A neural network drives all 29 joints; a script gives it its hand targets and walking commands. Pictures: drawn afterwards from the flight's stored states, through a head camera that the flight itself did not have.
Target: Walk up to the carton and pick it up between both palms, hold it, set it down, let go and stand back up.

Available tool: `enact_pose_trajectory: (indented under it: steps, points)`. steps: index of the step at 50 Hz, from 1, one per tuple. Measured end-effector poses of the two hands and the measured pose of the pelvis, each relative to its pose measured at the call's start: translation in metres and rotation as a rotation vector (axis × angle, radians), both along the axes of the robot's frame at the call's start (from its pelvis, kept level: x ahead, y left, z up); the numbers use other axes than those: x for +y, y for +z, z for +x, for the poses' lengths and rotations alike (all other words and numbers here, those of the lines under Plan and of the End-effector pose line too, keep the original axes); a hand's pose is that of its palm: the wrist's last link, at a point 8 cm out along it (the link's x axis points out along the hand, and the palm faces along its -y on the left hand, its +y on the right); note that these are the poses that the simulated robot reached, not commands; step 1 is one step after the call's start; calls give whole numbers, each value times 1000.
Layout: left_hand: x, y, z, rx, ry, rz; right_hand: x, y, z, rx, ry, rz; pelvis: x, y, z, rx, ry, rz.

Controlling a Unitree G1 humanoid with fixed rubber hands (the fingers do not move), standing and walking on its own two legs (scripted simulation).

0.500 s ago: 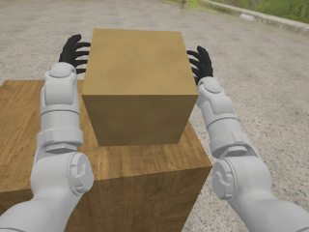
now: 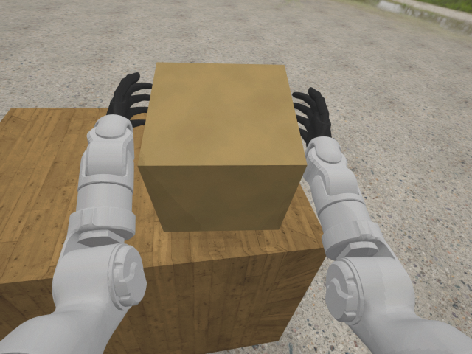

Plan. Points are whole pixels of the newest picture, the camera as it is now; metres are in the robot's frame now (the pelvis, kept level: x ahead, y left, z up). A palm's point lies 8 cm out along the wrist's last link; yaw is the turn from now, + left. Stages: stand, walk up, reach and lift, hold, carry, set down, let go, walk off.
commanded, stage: set down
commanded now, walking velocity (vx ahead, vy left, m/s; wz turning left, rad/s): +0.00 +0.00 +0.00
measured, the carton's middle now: (221, 151) +0.43 +0.01 +0.15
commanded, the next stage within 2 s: none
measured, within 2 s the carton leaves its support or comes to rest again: neither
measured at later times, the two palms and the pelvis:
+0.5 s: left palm (123, 137) +0.42 +0.18 +0.18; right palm (305, 149) +0.40 -0.14 +0.18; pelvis +0.01 +0.00 +0.00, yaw +0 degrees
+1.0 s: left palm (124, 148) +0.43 +0.18 +0.15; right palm (296, 159) +0.41 -0.14 +0.15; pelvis +0.01 +0.01 +0.00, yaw -1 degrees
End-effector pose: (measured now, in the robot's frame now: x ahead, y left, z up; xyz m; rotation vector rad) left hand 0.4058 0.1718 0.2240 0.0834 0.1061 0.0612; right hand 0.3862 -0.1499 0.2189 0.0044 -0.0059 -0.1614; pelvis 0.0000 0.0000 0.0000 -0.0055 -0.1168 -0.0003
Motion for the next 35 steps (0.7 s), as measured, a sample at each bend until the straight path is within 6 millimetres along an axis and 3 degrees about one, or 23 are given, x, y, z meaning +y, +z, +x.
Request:
enact_pose_trajectory:
  steps: [15,35]
  points:
    - [9,-37,8,44,6,-2,9,-32,8,32,-2,-8,2,0,5,22,10,-4]
    - [5,-51,19,80,-5,-19,6,-48,13,58,-17,-9,3,0,8,37,-5,0]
